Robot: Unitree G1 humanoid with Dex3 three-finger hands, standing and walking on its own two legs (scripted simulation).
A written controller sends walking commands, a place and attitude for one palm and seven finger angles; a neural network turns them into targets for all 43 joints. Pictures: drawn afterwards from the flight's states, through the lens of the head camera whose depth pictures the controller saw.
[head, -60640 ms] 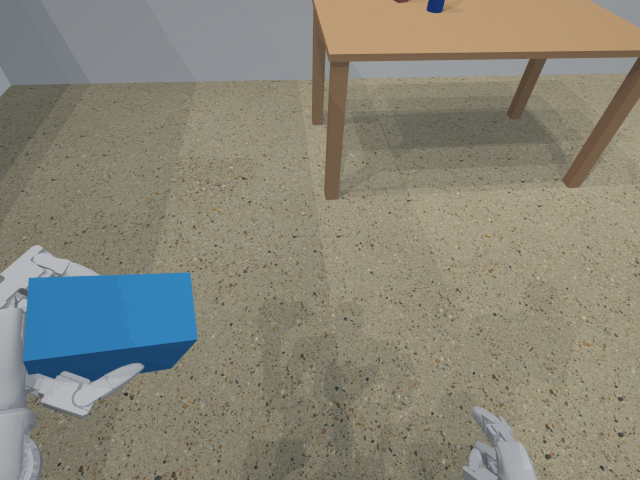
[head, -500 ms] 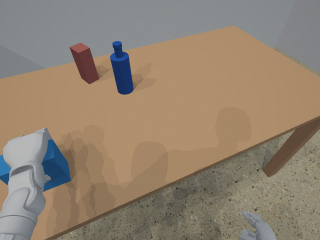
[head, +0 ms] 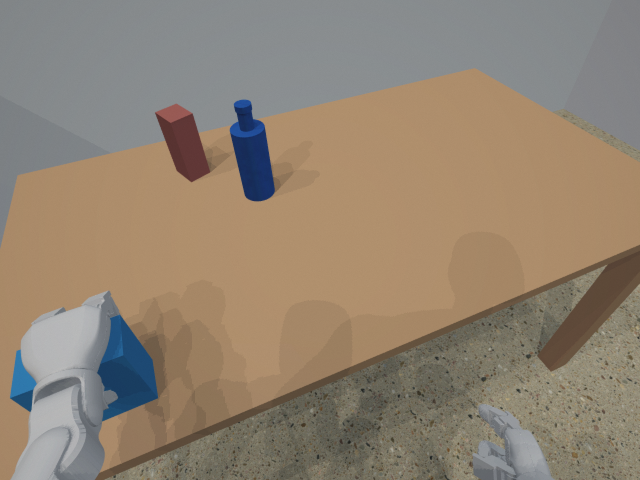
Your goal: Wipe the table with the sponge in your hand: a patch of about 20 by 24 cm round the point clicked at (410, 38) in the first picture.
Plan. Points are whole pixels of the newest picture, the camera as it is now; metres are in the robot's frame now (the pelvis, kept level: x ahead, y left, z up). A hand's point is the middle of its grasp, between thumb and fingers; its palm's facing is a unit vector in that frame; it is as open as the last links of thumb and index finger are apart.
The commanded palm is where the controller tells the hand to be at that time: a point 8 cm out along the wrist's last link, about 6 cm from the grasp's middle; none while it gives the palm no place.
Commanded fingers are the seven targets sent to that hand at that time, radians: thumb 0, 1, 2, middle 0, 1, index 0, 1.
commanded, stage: wipe back along the first lane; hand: left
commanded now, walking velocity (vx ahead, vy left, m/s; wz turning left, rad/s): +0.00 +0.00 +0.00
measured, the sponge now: (99, 383) +0.23 +0.34 -0.03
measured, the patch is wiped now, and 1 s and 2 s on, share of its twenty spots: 0.95 0.95 0.95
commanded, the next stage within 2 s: lift the sponge slowly off the table in 0.38 s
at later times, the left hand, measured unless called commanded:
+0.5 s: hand (98, 384) +0.21 +0.30 +0.03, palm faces -0.02 -0.05 -1.00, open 10.6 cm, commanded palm +0.17 +0.29 +0.06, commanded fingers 0.00 0.10 1.30 -1.20 -1.60 -1.20 -1.60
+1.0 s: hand (92, 390) +0.20 +0.30 +0.04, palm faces -0.03 -0.09 -1.00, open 10.6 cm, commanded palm +0.17 +0.30 +0.10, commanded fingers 0.00 0.10 1.30 -1.20 -1.60 -1.20 -1.60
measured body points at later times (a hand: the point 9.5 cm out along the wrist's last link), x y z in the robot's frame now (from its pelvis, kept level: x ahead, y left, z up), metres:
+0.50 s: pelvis +0.00 -0.01 +0.00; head -0.01 -0.04 +0.45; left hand +0.21 +0.30 +0.08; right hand +0.21 -0.24 -0.09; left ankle +0.00 +0.10 -0.72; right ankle -0.04 -0.13 -0.72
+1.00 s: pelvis +0.00 -0.01 +0.00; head -0.01 -0.03 +0.45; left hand +0.20 +0.30 +0.09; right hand +0.22 -0.23 -0.08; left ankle +0.00 +0.10 -0.72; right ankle -0.04 -0.13 -0.72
